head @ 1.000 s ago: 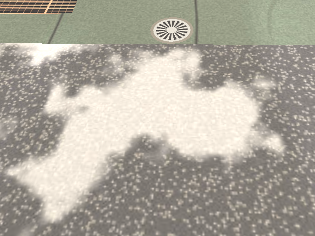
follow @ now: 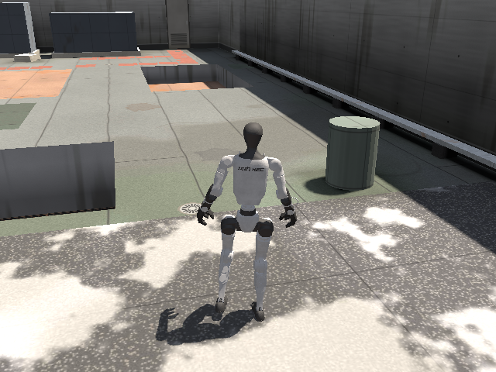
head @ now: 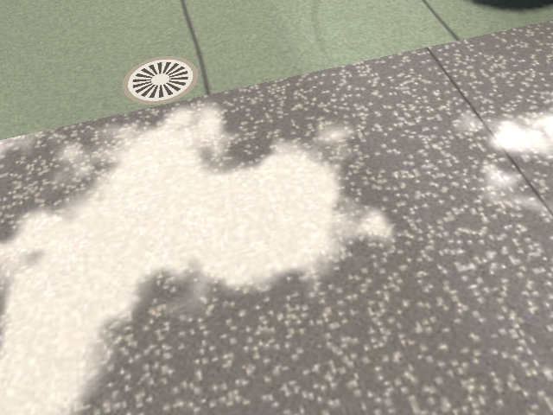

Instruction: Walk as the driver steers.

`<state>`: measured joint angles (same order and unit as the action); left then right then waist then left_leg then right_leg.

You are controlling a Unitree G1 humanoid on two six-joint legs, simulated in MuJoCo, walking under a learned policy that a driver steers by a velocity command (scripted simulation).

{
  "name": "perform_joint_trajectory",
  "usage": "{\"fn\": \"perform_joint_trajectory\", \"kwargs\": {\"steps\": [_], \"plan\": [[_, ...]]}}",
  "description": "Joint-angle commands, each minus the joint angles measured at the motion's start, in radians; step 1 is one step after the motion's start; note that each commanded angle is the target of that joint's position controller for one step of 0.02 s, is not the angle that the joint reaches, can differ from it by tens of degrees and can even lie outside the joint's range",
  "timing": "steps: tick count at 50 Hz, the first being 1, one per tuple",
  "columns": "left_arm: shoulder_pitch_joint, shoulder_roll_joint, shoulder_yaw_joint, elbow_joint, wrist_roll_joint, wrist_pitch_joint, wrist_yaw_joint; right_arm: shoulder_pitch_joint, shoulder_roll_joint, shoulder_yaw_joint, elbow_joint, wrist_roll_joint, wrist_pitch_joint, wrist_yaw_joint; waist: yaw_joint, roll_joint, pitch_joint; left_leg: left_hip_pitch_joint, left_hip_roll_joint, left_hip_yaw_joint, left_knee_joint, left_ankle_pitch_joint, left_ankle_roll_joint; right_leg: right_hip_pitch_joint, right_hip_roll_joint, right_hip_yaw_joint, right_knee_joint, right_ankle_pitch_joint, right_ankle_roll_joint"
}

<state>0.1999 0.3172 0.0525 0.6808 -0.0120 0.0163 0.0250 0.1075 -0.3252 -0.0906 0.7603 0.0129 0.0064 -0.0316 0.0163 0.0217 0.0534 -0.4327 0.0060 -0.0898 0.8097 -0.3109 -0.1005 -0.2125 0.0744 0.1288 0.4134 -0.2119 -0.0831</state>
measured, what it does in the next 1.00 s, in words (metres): walks ahead: left foot, then right foot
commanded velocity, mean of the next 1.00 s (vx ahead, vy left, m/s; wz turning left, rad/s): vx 0.12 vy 0.00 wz -0.09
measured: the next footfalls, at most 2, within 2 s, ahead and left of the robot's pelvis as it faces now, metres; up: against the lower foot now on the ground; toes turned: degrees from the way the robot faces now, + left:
left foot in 0.18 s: +0.09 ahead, +0.15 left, +0.00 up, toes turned -4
right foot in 0.54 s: +0.23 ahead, -0.09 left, +0.00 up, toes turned -3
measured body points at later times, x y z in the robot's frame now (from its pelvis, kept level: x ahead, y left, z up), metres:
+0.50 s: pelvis +0.12 +0.04 -0.01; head +0.15 +0.04 +0.44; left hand +0.31 +0.28 -0.11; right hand +0.16 -0.24 -0.13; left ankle +0.05 +0.16 -0.75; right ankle +0.18 -0.10 -0.73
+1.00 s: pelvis +0.15 +0.01 -0.02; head +0.17 +0.01 +0.43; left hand +0.31 +0.26 -0.13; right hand +0.19 -0.27 -0.15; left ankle +0.05 +0.16 -0.75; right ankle +0.19 -0.09 -0.75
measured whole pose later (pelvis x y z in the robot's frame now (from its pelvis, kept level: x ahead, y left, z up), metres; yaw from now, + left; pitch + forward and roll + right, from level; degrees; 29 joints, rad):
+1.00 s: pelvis +0.15 +0.01 -0.02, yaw -3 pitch -1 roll +0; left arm 0.11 0.25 0.04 0.84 0.00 0.00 0.00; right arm 0.24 -0.28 -0.02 0.95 -0.01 0.04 -0.04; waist -0.01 0.00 0.04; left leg -0.04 0.03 -0.02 0.47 -0.42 -0.03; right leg -0.32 0.03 0.00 0.56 -0.23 -0.03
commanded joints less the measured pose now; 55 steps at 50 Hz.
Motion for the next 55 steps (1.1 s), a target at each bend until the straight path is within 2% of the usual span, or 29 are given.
{"fn": "perform_joint_trajectory", "kwargs": {"steps": [1,5,7,8,9,10,11,12,13,15,17,19,20,23,25,26,27,28,29,30,31,32,33,35,37,41,46,55], "plan": [[0.030,0.168,0.042,-0.041,0.006,-0.016,0.000,-0.088,-0.081,-0.008,-0.087,0.003,-0.049,0.020,0.055,-0.198,-0.054,-0.062,0.008,0.026,-0.121,0.004,0.017,0.098,-0.250,0.300,-0.179,-0.267,-0.153],[0.040,0.169,0.034,-0.025,0.004,-0.028,-0.014,-0.063,-0.076,0.000,-0.074,0.011,-0.095,0.046,0.050,-0.175,-0.034,0.063,-0.004,0.064,-0.257,0.013,0.069,0.043,-0.250,0.325,-0.164,-0.293,-0.151],[0.017,0.152,0.025,-0.026,0.000,-0.031,-0.019,0.013,-0.070,-0.001,-0.044,0.013,-0.112,0.050,-0.005,-0.148,-0.030,0.207,-0.016,0.091,-0.379,0.096,0.103,-0.032,-0.221,0.319,-0.125,-0.318,-0.127],[0.012,0.125,0.016,-0.028,0.002,-0.035,-0.020,0.067,-0.075,-0.004,-0.026,0.010,-0.117,0.047,-0.034,-0.132,-0.043,0.296,-0.004,0.076,-0.405,0.099,0.119,-0.078,-0.193,0.307,-0.083,-0.313,-0.103],[-0.010,0.068,-0.003,-0.037,0.010,-0.042,-0.021,0.141,-0.100,-0.008,-0.014,-0.003,-0.121,0.039,-0.069,-0.080,-0.063,0.403,0.087,-0.021,-0.438,0.086,0.150,-0.150,-0.141,0.243,0.048,-0.258,-0.054],[0.012,0.007,-0.019,-0.060,0.018,-0.051,-0.019,0.192,-0.187,-0.021,-0.006,-0.022,-0.119,0.033,-0.043,0.121,-0.091,0.510,0.250,-0.264,-0.500,0.115,0.237,-0.288,-0.001,0.065,0.300,-0.290,0.021],[-0.029,0.087,0.002,-0.096,0.005,-0.058,-0.006,0.239,-0.223,-0.036,0.016,-0.029,-0.115,0.043,-0.066,0.215,-0.046,0.495,0.389,-0.512,-0.571,0.100,0.369,-0.450,0.023,-0.002,0.472,-0.443,0.063],[-0.022,0.151,0.024,-0.080,-0.002,-0.059,0.000,0.214,-0.161,-0.019,0.011,-0.015,-0.117,0.046,-0.061,0.127,0.001,0.480,0.384,-0.484,-0.560,0.126,0.386,-0.505,-0.021,0.038,0.586,-0.423,0.075],[-0.006,0.148,0.028,-0.063,0.000,-0.053,-0.001,0.181,-0.120,-0.005,0.004,-0.007,-0.115,0.045,-0.045,0.112,-0.001,0.480,0.335,-0.381,-0.543,0.216,0.353,-0.507,-0.042,0.037,0.628,-0.361,0.087],[-0.004,0.119,0.028,-0.055,0.014,-0.040,-0.008,0.128,-0.093,0.011,-0.006,0.001,-0.103,0.039,-0.028,0.116,-0.023,0.476,0.271,-0.231,-0.534,0.456,0.306,-0.479,-0.086,-0.008,0.603,-0.249,0.118],[-0.018,0.058,0.013,-0.052,0.012,-0.036,-0.018,0.107,-0.078,0.020,-0.001,-0.010,-0.088,0.027,-0.022,0.115,-0.052,0.408,0.201,-0.093,-0.521,0.676,0.288,-0.359,-0.094,-0.069,0.506,-0.162,0.147],[-0.042,0.009,-0.005,-0.056,0.009,-0.034,-0.024,0.096,-0.093,0.019,0.008,-0.012,-0.070,0.017,-0.028,0.123,-0.076,0.358,0.157,-0.006,-0.499,0.775,0.273,-0.240,-0.091,-0.115,0.364,-0.093,0.156],[-0.062,0.004,-0.008,-0.061,0.008,-0.033,-0.026,0.110,-0.108,0.017,0.015,-0.012,-0.063,0.015,-0.042,0.127,-0.085,0.345,0.157,0.003,-0.495,0.798,0.272,-0.193,-0.084,-0.130,0.308,-0.058,0.153],[-0.081,0.038,0.004,-0.068,0.005,-0.024,-0.023,0.135,-0.127,0.015,0.034,-0.002,-0.047,0.018,-0.052,0.121,-0.087,0.348,0.188,-0.023,-0.475,0.760,0.277,-0.124,-0.071,-0.140,0.196,0.012,0.129],[-0.060,0.042,0.010,-0.060,0.011,-0.024,-0.020,0.110,-0.115,0.021,0.041,0.011,-0.045,0.021,-0.021,0.102,-0.076,0.324,0.183,-0.032,-0.438,0.670,0.254,-0.034,-0.060,-0.147,0.052,0.119,0.093],[-0.044,0.060,0.017,-0.056,0.020,-0.026,-0.015,0.131,-0.102,0.026,0.054,0.010,-0.049,0.024,-0.006,0.076,-0.082,0.301,0.161,-0.031,-0.415,0.606,0.220,0.053,-0.070,-0.123,-0.036,0.247,0.069],[-0.014,0.118,0.031,-0.059,0.026,-0.026,-0.002,0.154,-0.083,0.035,0.057,-0.013,-0.059,0.027,-0.004,0.016,-0.129,0.255,0.120,-0.002,-0.360,0.515,0.168,0.186,-0.154,-0.034,-0.013,0.530,0.039],[0.011,0.162,0.038,-0.059,0.034,-0.020,0.005,0.241,-0.051,0.047,0.065,-0.037,-0.068,0.031,-0.042,-0.103,-0.222,0.160,0.059,0.032,-0.296,0.259,0.113,0.346,-0.264,0.066,0.090,0.755,-0.055],[0.011,0.079,0.019,-0.041,0.031,-0.015,0.000,0.245,-0.022,0.059,0.078,-0.031,-0.059,0.026,-0.028,-0.154,-0.268,0.173,0.049,0.043,-0.268,0.058,0.074,0.322,-0.315,0.119,0.091,0.712,-0.129],[-0.032,0.037,0.007,-0.041,0.021,-0.013,-0.009,0.197,-0.039,0.057,0.069,-0.024,-0.047,0.024,-0.032,-0.154,-0.208,0.168,0.043,0.044,-0.289,-0.026,0.063,0.254,-0.292,0.126,0.065,0.610,-0.125],[-0.075,0.034,0.004,-0.041,0.021,-0.013,-0.015,0.178,-0.046,0.055,0.068,-0.022,-0.036,0.020,-0.041,-0.139,-0.164,0.163,0.041,0.047,-0.320,0.000,0.062,0.208,-0.255,0.097,0.063,0.526,-0.097],[-0.104,0.042,0.006,-0.046,0.020,-0.018,-0.021,0.177,-0.058,0.052,0.075,-0.024,-0.025,0.016,-0.045,-0.122,-0.131,0.176,0.036,0.048,-0.352,0.071,0.063,0.173,-0.218,0.059,0.082,0.522,-0.070],[-0.109,0.061,0.013,-0.042,0.019,-0.026,-0.028,0.189,-0.077,0.047,0.082,-0.026,-0.016,0.013,-0.045,-0.102,-0.121,0.210,0.033,0.050,-0.375,0.150,0.061,0.148,-0.193,0.029,0.102,0.562,-0.053],[-0.080,0.071,0.018,-0.021,0.017,-0.043,-0.037,0.212,-0.104,0.039,0.097,-0.018,-0.002,0.004,-0.035,-0.071,-0.157,0.280,0.043,0.054,-0.375,0.299,0.065,0.145,-0.169,0.000,0.137,0.649,-0.040],[-0.079,0.057,0.015,-0.002,0.015,-0.051,-0.042,0.209,-0.099,0.039,0.106,-0.012,0.013,-0.002,-0.031,-0.056,-0.180,0.307,0.051,0.055,-0.360,0.344,0.075,0.144,-0.163,-0.011,0.146,0.647,-0.038],[-0.119,0.051,0.015,0.027,0.016,-0.042,-0.040,0.181,-0.077,0.043,0.121,-0.018,0.029,-0.003,-0.037,-0.041,-0.146,0.300,0.046,0.059,-0.378,0.255,0.080,0.113,-0.159,-0.018,0.129,0.538,-0.033],[-0.134,0.050,0.018,0.072,0.014,-0.034,-0.028,0.184,-0.069,0.044,0.154,-0.019,0.029,-0.008,-0.037,-0.028,-0.096,0.272,0.042,0.063,-0.402,0.160,0.086,0.079,-0.142,-0.029,0.101,0.365,-0.013],[-0.131,0.042,0.022,0.159,0.012,-0.015,0.000,0.216,-0.046,0.058,0.212,-0.020,-0.002,-0.012,-0.023,-0.025,-0.038,0.187,0.039,0.066,-0.426,0.041,0.093,0.081,-0.118,-0.048,0.073,0.183,0.016]]}}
